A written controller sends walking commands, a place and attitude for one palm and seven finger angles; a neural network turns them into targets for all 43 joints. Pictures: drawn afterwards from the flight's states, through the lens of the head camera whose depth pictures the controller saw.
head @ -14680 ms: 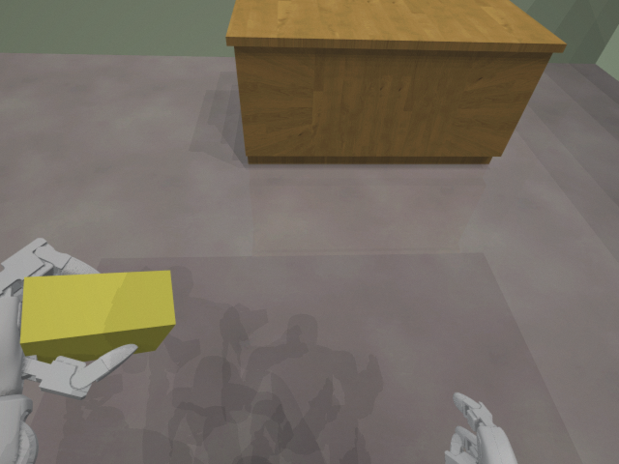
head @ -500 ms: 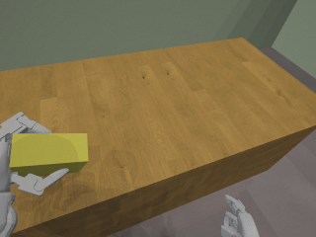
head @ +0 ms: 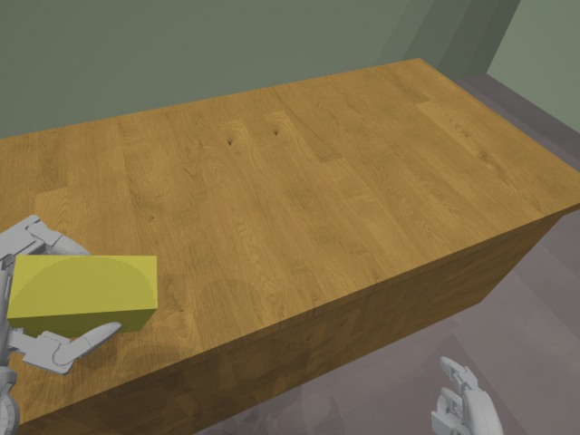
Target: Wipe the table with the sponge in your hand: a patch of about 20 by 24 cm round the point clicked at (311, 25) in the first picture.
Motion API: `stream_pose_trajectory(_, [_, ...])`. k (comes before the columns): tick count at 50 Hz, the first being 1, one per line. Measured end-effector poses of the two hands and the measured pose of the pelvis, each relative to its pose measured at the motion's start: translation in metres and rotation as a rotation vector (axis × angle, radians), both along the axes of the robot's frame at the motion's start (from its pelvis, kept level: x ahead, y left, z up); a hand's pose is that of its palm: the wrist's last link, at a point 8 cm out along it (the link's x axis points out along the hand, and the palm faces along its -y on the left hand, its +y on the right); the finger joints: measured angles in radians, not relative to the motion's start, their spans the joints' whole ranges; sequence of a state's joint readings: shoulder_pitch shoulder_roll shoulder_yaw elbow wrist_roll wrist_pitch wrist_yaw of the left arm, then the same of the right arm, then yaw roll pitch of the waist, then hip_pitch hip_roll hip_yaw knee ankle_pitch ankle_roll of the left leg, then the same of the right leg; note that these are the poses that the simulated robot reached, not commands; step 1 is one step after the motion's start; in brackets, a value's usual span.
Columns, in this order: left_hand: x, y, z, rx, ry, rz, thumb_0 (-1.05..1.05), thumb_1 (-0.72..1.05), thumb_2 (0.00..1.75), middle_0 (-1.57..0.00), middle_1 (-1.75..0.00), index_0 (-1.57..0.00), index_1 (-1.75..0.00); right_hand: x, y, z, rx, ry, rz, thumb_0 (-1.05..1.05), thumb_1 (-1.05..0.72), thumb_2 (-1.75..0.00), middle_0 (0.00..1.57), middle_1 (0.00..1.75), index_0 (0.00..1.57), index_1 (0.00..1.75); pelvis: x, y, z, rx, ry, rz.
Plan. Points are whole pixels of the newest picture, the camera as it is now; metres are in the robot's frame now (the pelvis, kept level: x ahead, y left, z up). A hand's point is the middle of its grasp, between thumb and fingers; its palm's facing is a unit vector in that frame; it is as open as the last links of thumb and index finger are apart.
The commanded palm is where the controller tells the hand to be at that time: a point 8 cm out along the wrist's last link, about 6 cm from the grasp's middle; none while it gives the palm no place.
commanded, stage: come to a stop and stand still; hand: left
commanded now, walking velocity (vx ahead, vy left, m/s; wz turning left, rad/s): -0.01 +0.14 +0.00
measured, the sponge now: (108, 298) +0.23 +0.21 +0.14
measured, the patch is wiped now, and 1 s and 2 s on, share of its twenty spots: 0.00 0.00 0.00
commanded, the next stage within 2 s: look again from close up in 0.98 s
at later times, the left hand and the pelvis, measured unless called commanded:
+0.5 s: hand (7, 309) +0.20 +0.29 +0.16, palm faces +0.38 -0.84 -0.38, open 9.7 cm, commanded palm +0.15 +0.32 +0.18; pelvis +0.00 +0.04 +0.01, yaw +1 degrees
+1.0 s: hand out of the picture +0.20 +0.33 +0.16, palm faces +0.37 -0.84 -0.40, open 9.7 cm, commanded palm +0.15 +0.37 +0.18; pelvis -0.01 +0.08 +0.01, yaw +1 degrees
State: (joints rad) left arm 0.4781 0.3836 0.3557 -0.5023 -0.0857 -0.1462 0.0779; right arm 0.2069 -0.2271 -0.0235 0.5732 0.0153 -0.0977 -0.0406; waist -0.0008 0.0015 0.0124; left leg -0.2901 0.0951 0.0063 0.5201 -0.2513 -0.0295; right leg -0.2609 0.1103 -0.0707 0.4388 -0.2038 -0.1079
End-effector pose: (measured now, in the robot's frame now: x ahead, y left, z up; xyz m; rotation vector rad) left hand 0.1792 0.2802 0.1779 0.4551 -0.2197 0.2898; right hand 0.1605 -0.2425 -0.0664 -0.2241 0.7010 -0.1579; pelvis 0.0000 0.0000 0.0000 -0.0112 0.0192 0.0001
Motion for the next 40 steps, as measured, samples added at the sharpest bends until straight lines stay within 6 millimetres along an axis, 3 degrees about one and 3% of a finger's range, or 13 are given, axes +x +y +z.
stream_pose_trajectory(5, [0.0,-0.002,0.0,-0.003,0.002,0.02,0.0,-0.47,1.02,-0.8,-1.33,-0.78,-1.34,-0.001,-0.005,-0.001,0.003,0.013,-0.005,0.01,-0.9,-0.9,0.2,0.3,0.2,0.3,0.003,-0.003,0.002,-0.003,-0.001,0.008])
stream_pose_trajectory(10, [-0.004,0.004,0.0,0.005,0.022,0.049,0.0,-0.47,1.02,-0.8,-1.33,-0.79,-1.34,0.003,0.003,-0.001,0.012,0.021,0.013,0.01,-0.9,-0.9,0.2,0.3,0.2,0.3,0.006,0.001,0.005,-0.003,-0.009,0.01])
stream_pose_trajectory(22, [-0.017,0.038,-0.002,-0.017,0.026,0.078,0.0,-0.47,1.02,-0.8,-1.33,-0.79,-1.34,0.015,0.053,0.006,0.041,-0.027,0.069,0.01,-0.9,-0.9,0.2,0.3,0.2,0.3,-0.002,0.032,0.008,-0.006,-0.028,0.011])
stream_pose_trajectory(31, [-0.019,0.067,-0.006,-0.042,-0.01,0.062,0.0,-0.47,1.02,-0.8,-1.33,-0.79,-1.34,0.005,0.089,0.016,0.02,-0.031,0.095,0.01,-0.9,-0.9,0.2,0.3,0.2,0.3,-0.009,0.058,0.009,-0.005,-0.034,0.014])
stream_pose_trajectory(40, [-0.02,0.088,-0.003,-0.011,-0.035,0.042,0.0,-0.47,1.02,-0.8,-1.33,-0.79,-1.34,-0.01,0.11,0.014,0.016,-0.016,0.089,0.01,-0.9,-0.9,0.2,0.3,0.2,0.3,-0.012,0.078,0.009,-0.005,-0.032,0.012])
